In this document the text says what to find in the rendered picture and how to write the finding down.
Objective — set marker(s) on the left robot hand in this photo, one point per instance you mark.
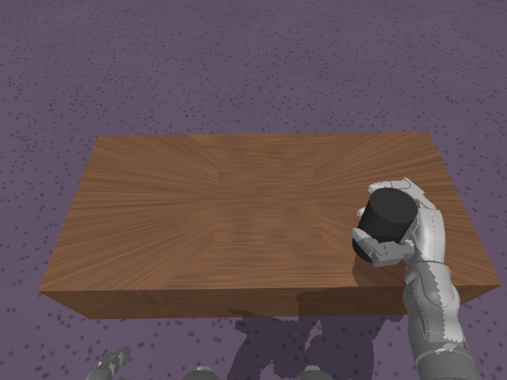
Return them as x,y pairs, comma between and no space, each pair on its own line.
110,364

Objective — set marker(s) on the right robot hand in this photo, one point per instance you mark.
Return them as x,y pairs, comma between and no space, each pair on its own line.
424,240

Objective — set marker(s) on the can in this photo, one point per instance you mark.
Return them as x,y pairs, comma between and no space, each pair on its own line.
387,216

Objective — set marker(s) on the right robot arm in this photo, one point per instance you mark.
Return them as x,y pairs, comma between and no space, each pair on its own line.
436,337

